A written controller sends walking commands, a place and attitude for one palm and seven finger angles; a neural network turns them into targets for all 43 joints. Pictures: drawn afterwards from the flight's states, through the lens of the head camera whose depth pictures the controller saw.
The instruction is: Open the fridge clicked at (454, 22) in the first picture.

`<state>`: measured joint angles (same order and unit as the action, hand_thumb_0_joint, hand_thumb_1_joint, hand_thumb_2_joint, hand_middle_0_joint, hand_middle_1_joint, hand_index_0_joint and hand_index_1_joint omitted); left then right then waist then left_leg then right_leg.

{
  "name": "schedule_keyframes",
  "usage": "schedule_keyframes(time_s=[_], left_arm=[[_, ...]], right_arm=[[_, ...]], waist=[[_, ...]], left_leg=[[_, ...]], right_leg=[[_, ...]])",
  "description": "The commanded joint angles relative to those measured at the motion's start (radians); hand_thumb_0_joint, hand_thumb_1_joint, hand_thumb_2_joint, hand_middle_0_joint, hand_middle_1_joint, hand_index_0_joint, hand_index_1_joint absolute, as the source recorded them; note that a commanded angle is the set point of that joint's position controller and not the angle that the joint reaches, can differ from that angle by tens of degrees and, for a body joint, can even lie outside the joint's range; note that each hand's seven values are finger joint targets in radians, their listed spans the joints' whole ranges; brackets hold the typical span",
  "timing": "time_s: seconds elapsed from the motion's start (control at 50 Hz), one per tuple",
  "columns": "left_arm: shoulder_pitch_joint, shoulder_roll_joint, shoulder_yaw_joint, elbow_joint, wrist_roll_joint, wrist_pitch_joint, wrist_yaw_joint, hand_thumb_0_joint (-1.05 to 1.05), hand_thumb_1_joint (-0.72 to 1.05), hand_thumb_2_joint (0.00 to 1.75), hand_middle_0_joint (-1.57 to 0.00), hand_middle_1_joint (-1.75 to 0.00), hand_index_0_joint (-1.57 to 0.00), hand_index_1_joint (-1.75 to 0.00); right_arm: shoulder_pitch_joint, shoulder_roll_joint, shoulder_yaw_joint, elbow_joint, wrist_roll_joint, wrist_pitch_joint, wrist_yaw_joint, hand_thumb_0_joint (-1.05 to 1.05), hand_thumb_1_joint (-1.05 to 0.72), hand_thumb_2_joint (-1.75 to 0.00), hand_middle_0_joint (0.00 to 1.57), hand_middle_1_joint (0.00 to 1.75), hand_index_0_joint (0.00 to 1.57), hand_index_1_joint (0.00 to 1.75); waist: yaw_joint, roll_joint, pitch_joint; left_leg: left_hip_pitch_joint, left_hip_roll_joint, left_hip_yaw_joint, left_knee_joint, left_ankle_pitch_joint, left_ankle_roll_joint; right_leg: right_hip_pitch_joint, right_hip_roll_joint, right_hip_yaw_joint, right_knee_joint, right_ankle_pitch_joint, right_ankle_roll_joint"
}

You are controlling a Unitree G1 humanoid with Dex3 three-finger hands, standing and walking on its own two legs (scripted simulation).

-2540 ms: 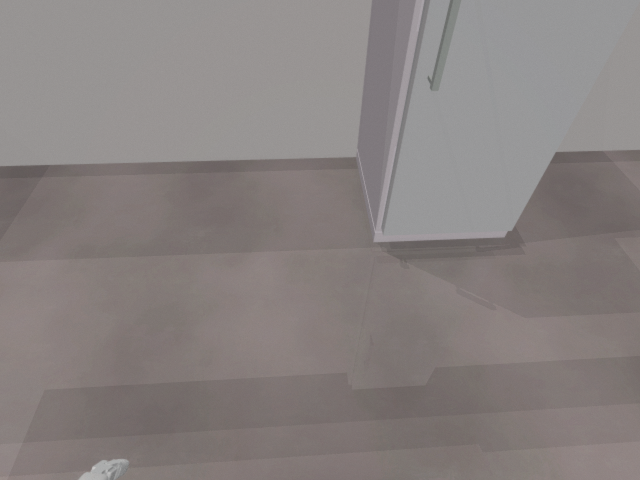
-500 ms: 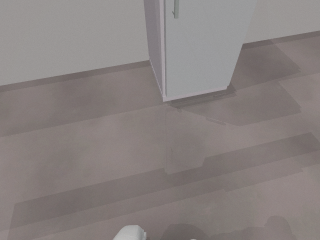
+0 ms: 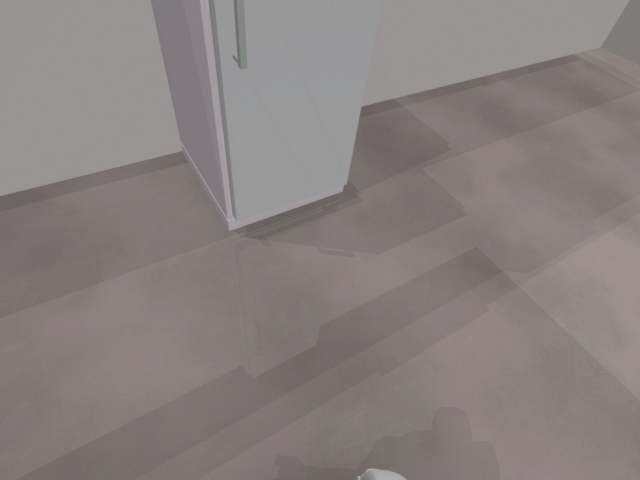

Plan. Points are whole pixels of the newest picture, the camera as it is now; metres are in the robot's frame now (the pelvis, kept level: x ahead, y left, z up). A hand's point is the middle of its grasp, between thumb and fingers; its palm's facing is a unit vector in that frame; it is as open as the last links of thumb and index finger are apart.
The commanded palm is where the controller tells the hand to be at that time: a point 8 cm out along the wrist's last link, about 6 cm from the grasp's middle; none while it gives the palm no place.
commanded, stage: walk to a spot facing it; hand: left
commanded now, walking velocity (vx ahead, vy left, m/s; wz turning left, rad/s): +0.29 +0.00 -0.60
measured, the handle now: out of the picture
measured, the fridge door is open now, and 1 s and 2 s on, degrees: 0 0 0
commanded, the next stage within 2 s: turn to face it in 1.46 s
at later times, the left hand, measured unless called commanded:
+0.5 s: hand (273, 405) +0.26 +0.08 -0.17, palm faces -0.31 -0.93 -0.18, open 7.3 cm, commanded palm none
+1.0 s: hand (284, 306) +0.45 +0.09 -0.18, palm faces -0.41 -0.91 -0.11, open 7.4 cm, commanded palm none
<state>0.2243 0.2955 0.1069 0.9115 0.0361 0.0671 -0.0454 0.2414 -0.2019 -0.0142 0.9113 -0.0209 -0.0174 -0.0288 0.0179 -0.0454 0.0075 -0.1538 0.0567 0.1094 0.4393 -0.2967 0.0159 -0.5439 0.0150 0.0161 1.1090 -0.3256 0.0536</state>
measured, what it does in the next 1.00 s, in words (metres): walks ahead, turning right: right foot, then left foot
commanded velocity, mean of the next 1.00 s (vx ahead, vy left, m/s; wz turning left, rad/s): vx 0.35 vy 0.00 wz -0.40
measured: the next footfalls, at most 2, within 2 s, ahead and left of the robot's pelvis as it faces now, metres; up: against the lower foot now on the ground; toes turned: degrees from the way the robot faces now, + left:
right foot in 0.30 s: +0.12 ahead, -0.19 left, +0.00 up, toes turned -20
left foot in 0.68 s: +0.37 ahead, +0.00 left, +0.00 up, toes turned -11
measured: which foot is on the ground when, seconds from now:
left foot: down 0.00-0.30, up 0.32-0.66, down 0.68-1.00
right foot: up 0.00-0.28, down 0.30-0.68, up 0.70-1.00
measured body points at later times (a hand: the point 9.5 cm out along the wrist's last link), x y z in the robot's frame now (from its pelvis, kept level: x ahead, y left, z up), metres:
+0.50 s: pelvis +0.12 -0.06 -0.01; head +0.15 -0.06 +0.44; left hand +0.28 +0.13 -0.16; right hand +0.05 -0.31 -0.15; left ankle +0.17 +0.06 -0.68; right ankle +0.09 -0.18 -0.74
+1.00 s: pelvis +0.34 -0.05 +0.00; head +0.36 -0.02 +0.45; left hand +0.47 +0.14 -0.17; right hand +0.20 -0.25 -0.13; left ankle +0.33 +0.01 -0.74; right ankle +0.30 -0.22 -0.64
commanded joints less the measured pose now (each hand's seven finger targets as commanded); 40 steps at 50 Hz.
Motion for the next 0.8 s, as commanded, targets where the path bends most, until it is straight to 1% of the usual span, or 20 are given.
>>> schedule_keyframes(time_s=[0.0,0.1,0.18,0.22,0.24,0.26,0.28,0.3,0.34,0.38,0.42,0.48,0.56,0.62,0.64,0.66,0.68,0.72,0.74,0.78], left_arm=[[-0.118,0.013,-0.009,-0.109,0.000,-0.030,-0.023,0.00,0.90,0.90,-0.20,-0.30,-0.20,-0.30],[-0.225,-0.018,-0.023,-0.128,-0.003,-0.035,-0.029,0.00,0.90,0.90,-0.20,-0.30,-0.20,-0.30],[-0.258,-0.034,-0.028,-0.129,-0.003,-0.048,-0.029,0.00,0.90,0.90,-0.20,-0.30,-0.20,-0.30],[-0.184,-0.021,-0.022,-0.108,-0.006,-0.060,-0.024,0.00,0.90,0.90,-0.20,-0.30,-0.20,-0.30],[-0.080,0.003,-0.015,-0.072,-0.003,-0.069,-0.018,0.00,0.90,0.90,-0.20,-0.30,-0.20,-0.30],[0.085,0.075,0.001,-0.018,0.000,-0.084,-0.007,0.00,0.90,0.90,-0.20,-0.30,-0.20,-0.30],[0.234,0.217,0.033,0.016,-0.006,-0.097,0.012,0.00,0.90,0.90,-0.20,-0.30,-0.20,-0.30],[0.293,0.263,0.040,0.040,-0.033,-0.089,0.025,0.00,0.90,0.90,-0.20,-0.30,-0.20,-0.30],[0.140,0.185,0.022,0.004,-0.028,-0.092,0.039,0.00,0.90,0.90,-0.20,-0.30,-0.20,-0.30],[0.010,0.106,-0.010,-0.017,-0.018,-0.103,0.044,0.00,0.90,0.90,-0.20,-0.30,-0.20,-0.30],[-0.011,0.084,-0.017,-0.008,-0.011,-0.114,0.044,0.00,0.90,0.90,-0.20,-0.30,-0.20,-0.30],[0.007,0.083,-0.018,0.018,-0.010,-0.122,0.041,0.00,0.90,0.90,-0.20,-0.30,-0.20,-0.30],[0.021,0.097,-0.011,0.032,-0.006,-0.122,0.041,0.00,0.90,0.90,-0.20,-0.30,-0.20,-0.30],[0.012,0.084,-0.009,0.037,-0.013,-0.113,0.041,0.00,0.90,0.90,-0.20,-0.30,-0.20,-0.30],[0.017,0.038,-0.016,0.038,-0.013,-0.110,0.038,0.00,0.90,0.90,-0.20,-0.30,-0.20,-0.30],[0.062,-0.042,-0.029,0.022,-0.025,-0.104,0.029,0.00,0.90,0.90,-0.20,-0.30,-0.20,-0.30],[0.050,-0.024,-0.030,0.011,-0.016,-0.105,0.036,0.00,0.90,0.90,-0.20,-0.30,-0.20,-0.30],[-0.004,-0.009,-0.018,0.032,-0.011,-0.107,0.021,0.00,0.90,0.90,-0.20,-0.30,-0.20,-0.30],[0.014,-0.019,-0.019,0.049,-0.005,-0.105,0.012,0.00,0.90,0.90,-0.20,-0.30,-0.20,-0.30],[0.084,-0.055,-0.020,0.083,-0.002,-0.085,0.013,0.00,0.90,0.90,-0.20,-0.30,-0.20,-0.30]], right_arm=[[0.102,-0.177,-0.055,-0.020,-0.003,-0.039,-0.008,0.00,-0.90,-0.90,0.20,0.30,0.20,0.30],[0.183,-0.183,-0.063,0.029,-0.009,-0.044,-0.002,0.00,-0.90,-0.90,0.20,0.30,0.20,0.30],[0.191,-0.191,-0.069,0.057,-0.017,-0.041,0.008,0.00,-0.90,-0.90,0.20,0.30,0.20,0.30],[0.165,-0.206,-0.071,0.059,-0.015,-0.041,0.010,0.00,-0.90,-0.90,0.20,0.30,0.20,0.30],[0.159,-0.204,-0.071,0.058,-0.010,-0.039,0.015,0.00,-0.90,-0.90,0.20,0.30,0.20,0.30],[0.153,-0.185,-0.062,0.046,0.000,-0.039,0.025,0.00,-0.90,-0.90,0.20,0.30,0.20,0.30],[0.158,-0.099,-0.038,0.002,0.014,-0.040,0.034,0.00,-0.90,-0.90,0.20,0.30,0.20,0.30],[0.012,-0.114,-0.041,-0.051,0.008,-0.041,0.024,0.00,-0.90,-0.90,0.20,0.30,0.20,0.30],[-0.023,-0.134,-0.053,-0.041,0.005,-0.041,0.024,0.00,-0.90,-0.90,0.20,0.30,0.20,0.30],[0.021,-0.110,-0.051,0.003,-0.009,-0.024,0.030,0.00,-0.90,-0.90,0.20,0.30,0.20,0.30],[0.078,-0.084,-0.051,0.028,-0.011,-0.005,0.033,0.00,-0.90,-0.90,0.20,0.30,0.20,0.30],[0.059,-0.069,-0.054,0.015,-0.010,-0.005,0.046,0.00,-0.90,-0.90,0.20,0.30,0.20,0.30],[-0.001,-0.062,-0.055,-0.018,-0.002,-0.028,0.056,0.00,-0.90,-0.90,0.20,0.30,0.20,0.30],[0.091,-0.095,-0.065,0.017,-0.002,-0.044,0.045,0.00,-0.90,-0.90,0.20,0.30,0.20,0.30],[0.218,-0.154,-0.082,0.053,-0.007,-0.052,0.033,0.00,-0.90,-0.90,0.20,0.30,0.20,0.30],[0.343,-0.267,-0.102,0.080,-0.028,-0.057,0.026,0.00,-0.90,-0.90,0.20,0.30,0.20,0.30],[0.339,-0.256,-0.091,0.094,-0.023,-0.051,0.016,0.00,-0.90,-0.90,0.20,0.30,0.20,0.30],[0.168,-0.157,-0.066,0.056,-0.011,-0.053,0.010,0.00,-0.90,-0.90,0.20,0.30,0.20,0.30],[0.120,-0.110,-0.052,0.053,-0.008,-0.065,0.009,0.00,-0.90,-0.90,0.20,0.30,0.20,0.30],[0.113,-0.080,-0.046,0.070,-0.005,-0.078,0.005,0.00,-0.90,-0.90,0.20,0.30,0.20,0.30]], waist=[[-0.052,0.178,0.073],[-0.084,0.193,0.094],[-0.088,0.206,0.090],[-0.042,0.190,0.048],[0.013,0.134,-0.016],[0.087,0.043,-0.108],[0.134,-0.242,-0.238],[0.163,-0.185,-0.205],[0.096,-0.105,-0.093],[0.003,-0.034,0.016],[-0.039,-0.064,0.032],[-0.044,-0.077,0.038],[-0.030,-0.095,0.047],[-0.083,-0.019,0.043],[-0.138,0.137,-0.008],[-0.162,0.433,-0.078],[-0.152,0.460,-0.066],[-0.086,0.183,0.082],[-0.053,0.122,0.097],[-0.020,0.146,0.061]], left_leg=[[0.129,0.270,-0.176,-0.242,0.001,0.116],[0.155,0.307,-0.072,-0.228,0.109,0.114],[0.097,0.316,0.012,-0.179,0.178,0.087],[0.089,0.312,0.062,-0.069,0.300,0.062],[0.045,0.270,0.117,0.108,0.419,0.034],[-0.147,0.237,0.180,0.357,0.393,-0.017],[-0.487,0.095,0.174,0.685,-0.242,-0.080],[-0.621,0.068,0.015,0.848,-0.335,-0.067],[-0.614,0.132,-0.078,0.891,-0.163,-0.058],[-0.490,0.154,-0.064,0.754,-0.065,-0.078],[-0.408,0.132,-0.033,0.648,-0.034,-0.091],[-0.368,0.100,-0.012,0.509,0.049,-0.090],[-0.252,0.067,0.002,0.291,0.056,-0.075],[-0.003,0.032,0.028,0.126,0.093,-0.069],[0.160,0.088,-0.068,0.038,-0.012,-0.051],[0.278,0.363,-0.421,-0.150,-0.209,0.023],[0.229,0.450,-0.626,-0.287,-0.364,0.039],[0.027,0.404,-0.471,-0.305,-0.356,0.061],[-0.019,0.365,-0.361,-0.299,-0.238,0.044],[-0.019,0.295,-0.161,-0.274,-0.018,0.001]], right_leg=[[-0.198,-0.074,-0.023,-0.025,0.034,0.012],[-0.145,-0.115,-0.079,-0.229,0.015,0.008],[0.025,-0.079,-0.137,-0.391,-0.006,-0.028],[0.165,-0.049,-0.158,-0.487,-0.011,-0.059],[0.339,-0.002,-0.194,-0.572,0.030,-0.080],[0.647,-0.054,-0.121,-0.619,0.053,-0.123],[0.923,-0.372,0.350,-0.713,0.012,-0.241],[0.874,-0.459,0.541,-0.794,0.157,-0.299],[0.644,-0.409,0.466,-0.862,-0.097,-0.292],[0.402,-0.316,0.253,-0.873,0.040,-0.241],[0.302,-0.261,0.152,-0.877,0.135,-0.222],[0.265,-0.216,0.130,-0.897,0.055,-0.215],[0.258,-0.224,0.155,-0.868,-0.016,-0.207],[0.178,-0.175,0.130,-0.745,-0.037,-0.171],[0.112,-0.102,0.089,-0.512,0.002,-0.142],[-0.046,0.033,-0.071,-0.144,-0.204,-0.081],[-0.127,0.028,-0.007,0.071,-0.241,-0.081],[-0.157,-0.085,0.028,0.187,-0.036,-0.086],[-0.124,-0.110,0.018,0.166,0.029,-0.076],[-0.066,-0.110,0.011,0.141,0.096,-0.058]])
